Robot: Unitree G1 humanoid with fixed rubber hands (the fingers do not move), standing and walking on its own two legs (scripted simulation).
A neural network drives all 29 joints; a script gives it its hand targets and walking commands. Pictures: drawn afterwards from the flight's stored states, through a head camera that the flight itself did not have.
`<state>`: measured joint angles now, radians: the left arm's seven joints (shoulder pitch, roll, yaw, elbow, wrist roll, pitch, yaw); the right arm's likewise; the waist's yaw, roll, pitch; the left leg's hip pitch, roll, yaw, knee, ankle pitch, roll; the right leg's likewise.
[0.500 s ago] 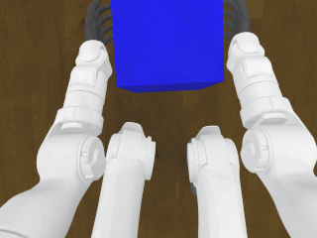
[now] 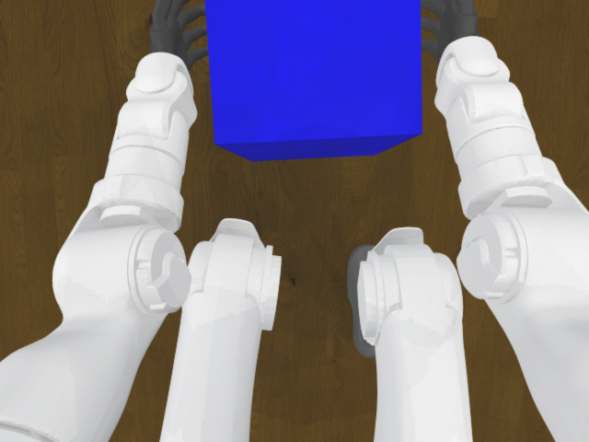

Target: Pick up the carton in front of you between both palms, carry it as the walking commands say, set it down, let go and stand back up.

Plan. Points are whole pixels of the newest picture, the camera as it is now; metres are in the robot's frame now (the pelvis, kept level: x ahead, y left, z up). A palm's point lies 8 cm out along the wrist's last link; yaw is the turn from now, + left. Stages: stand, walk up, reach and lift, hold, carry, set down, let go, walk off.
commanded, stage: set down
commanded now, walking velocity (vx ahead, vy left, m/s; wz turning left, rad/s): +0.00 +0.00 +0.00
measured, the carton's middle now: (311, 75) +0.51 +0.01 -0.24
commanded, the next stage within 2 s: let go in 1.50 s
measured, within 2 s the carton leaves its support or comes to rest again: rests again in 0.20 s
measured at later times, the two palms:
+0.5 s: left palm (145, 65) +0.50 +0.20 -0.18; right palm (482, 53) +0.53 -0.19 -0.18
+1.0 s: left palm out of the picture +0.51 +0.20 -0.01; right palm out of the picture +0.53 -0.19 -0.01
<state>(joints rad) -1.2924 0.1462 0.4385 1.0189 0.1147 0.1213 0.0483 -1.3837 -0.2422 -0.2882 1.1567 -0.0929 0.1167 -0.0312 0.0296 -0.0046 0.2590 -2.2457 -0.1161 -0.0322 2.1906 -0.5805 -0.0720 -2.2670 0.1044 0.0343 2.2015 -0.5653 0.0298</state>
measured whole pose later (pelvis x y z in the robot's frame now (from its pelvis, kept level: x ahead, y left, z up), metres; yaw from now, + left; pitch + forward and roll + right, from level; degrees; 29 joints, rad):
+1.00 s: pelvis +0.01 +0.00 +0.10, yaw +0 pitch +45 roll +1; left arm -1.08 0.22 0.25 0.84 -0.11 0.10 0.11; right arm -1.15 -0.33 -0.18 0.93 0.08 0.11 -0.05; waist 0.04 0.00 -0.02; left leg -2.09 -0.06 -0.02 1.82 -0.52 -0.03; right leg -2.10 0.05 0.03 1.83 -0.52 0.01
